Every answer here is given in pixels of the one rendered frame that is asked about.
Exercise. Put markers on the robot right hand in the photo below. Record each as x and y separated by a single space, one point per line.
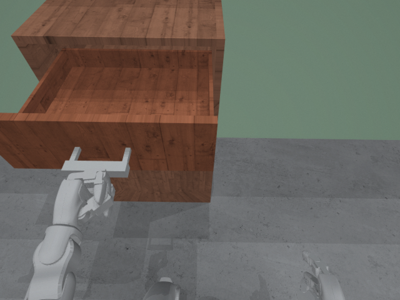
325 287

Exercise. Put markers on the drawer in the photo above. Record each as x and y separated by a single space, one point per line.
157 102

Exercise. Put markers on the left robot thigh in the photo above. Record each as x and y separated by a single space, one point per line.
163 290

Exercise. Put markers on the left robot forearm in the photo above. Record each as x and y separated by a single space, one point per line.
55 262

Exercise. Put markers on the robot left shin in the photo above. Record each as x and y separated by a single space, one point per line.
166 279

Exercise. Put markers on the handle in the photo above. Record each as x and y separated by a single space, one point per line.
115 169

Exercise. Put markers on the cabinet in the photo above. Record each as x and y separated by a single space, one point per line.
132 24

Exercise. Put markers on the robot left hand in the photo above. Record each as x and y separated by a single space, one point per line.
93 186

